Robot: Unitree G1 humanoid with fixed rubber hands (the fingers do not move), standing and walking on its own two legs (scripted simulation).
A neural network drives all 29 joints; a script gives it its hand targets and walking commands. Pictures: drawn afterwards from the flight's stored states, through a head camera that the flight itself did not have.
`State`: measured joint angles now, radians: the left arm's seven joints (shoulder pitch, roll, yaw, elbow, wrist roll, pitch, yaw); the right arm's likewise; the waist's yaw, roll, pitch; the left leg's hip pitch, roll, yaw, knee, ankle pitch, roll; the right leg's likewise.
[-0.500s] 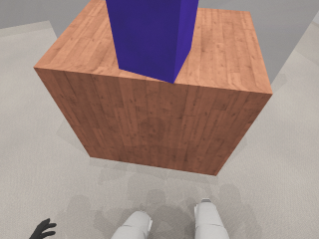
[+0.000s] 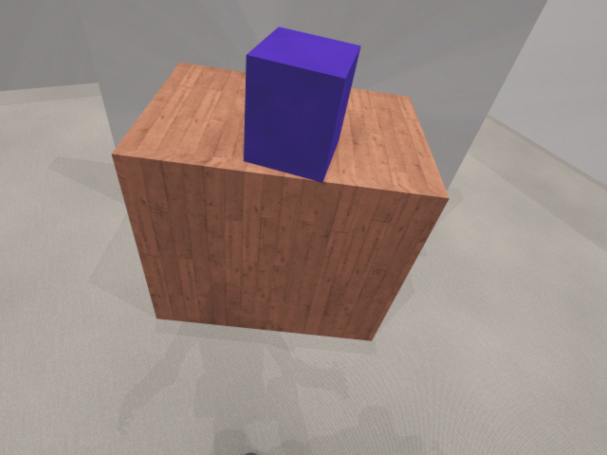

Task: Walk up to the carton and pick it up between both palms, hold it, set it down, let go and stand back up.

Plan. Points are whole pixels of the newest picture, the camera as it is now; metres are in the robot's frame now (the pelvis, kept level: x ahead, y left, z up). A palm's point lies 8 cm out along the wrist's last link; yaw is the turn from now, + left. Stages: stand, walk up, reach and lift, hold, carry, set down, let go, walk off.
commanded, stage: walk up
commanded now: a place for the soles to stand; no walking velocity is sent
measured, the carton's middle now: (300, 104) +0.85 +0.02 +0.07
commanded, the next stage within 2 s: none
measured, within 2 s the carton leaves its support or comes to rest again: neither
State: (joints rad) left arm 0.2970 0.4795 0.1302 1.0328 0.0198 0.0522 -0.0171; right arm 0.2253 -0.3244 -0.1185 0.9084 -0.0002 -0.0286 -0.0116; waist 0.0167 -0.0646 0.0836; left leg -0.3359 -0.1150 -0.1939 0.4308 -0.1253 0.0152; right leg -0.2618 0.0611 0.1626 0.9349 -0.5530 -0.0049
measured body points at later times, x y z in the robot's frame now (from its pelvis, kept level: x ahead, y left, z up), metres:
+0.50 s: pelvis -0.17 +0.00 -0.05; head -0.20 +0.04 +0.40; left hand -0.07 +0.33 -0.18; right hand -0.29 -0.31 -0.14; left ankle -0.21 +0.17 -0.73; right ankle -0.10 -0.09 -0.68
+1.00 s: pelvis -0.15 -0.04 -0.03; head -0.14 -0.03 +0.42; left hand -0.14 +0.28 -0.16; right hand -0.04 -0.34 -0.14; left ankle -0.05 +0.12 -0.70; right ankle -0.12 -0.16 -0.73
